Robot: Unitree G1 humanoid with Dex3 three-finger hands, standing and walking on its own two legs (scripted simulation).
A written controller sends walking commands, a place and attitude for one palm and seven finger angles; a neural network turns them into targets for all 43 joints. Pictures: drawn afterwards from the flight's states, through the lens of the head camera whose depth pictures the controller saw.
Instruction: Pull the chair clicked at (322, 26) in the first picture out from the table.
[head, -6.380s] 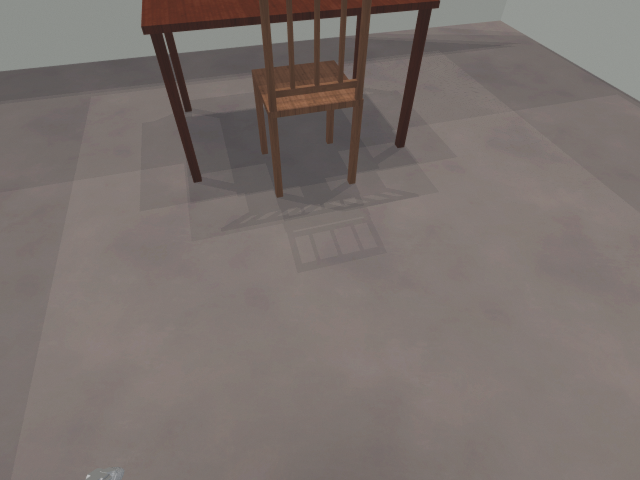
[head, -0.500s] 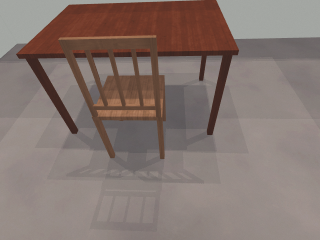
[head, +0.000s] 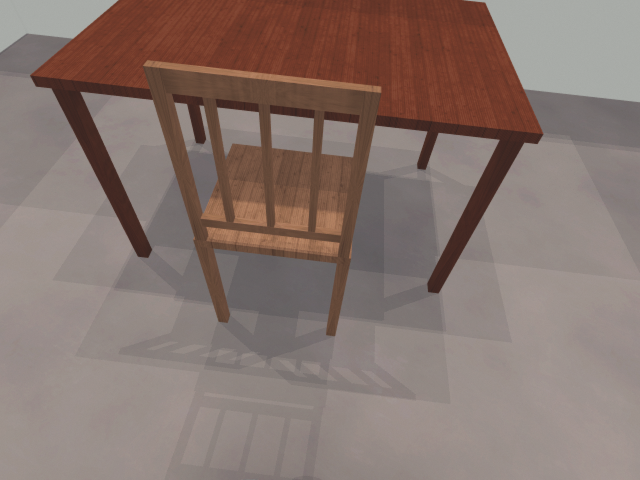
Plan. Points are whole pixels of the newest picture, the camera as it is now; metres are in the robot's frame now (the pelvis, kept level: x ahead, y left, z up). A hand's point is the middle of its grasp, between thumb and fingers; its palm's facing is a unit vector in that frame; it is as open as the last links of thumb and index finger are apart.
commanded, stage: take the last steps up to it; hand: left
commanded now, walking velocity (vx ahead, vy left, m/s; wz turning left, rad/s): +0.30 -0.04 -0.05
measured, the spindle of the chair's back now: (268, 172) +0.67 +0.17 -0.06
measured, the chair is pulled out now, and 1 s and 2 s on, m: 0.00 0.00 0.00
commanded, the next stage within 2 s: come to a stop and stand still in 0.36 s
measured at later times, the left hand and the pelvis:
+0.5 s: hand (240, 395) +0.25 +0.14 -0.16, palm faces -0.01 -0.98 -0.21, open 7.3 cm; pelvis +0.16 -0.03 +0.00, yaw -1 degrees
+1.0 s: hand (217, 452) +0.17 +0.16 -0.16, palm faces +0.03 -0.98 -0.20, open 7.3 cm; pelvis +0.18 -0.02 +0.01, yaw -1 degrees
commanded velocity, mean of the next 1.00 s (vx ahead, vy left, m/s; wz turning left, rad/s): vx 0.03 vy -0.02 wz -0.01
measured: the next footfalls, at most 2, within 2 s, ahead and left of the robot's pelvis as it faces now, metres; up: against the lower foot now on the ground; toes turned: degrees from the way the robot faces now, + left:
right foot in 0.40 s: +0.22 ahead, -0.13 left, +0.00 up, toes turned -5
left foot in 0.74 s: +0.26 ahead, +0.10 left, +0.00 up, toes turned +2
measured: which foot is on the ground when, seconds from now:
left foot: down 0.00-0.40, up 0.42-0.72, down 0.74-1.00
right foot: up 0.00-0.38, down 0.40-1.00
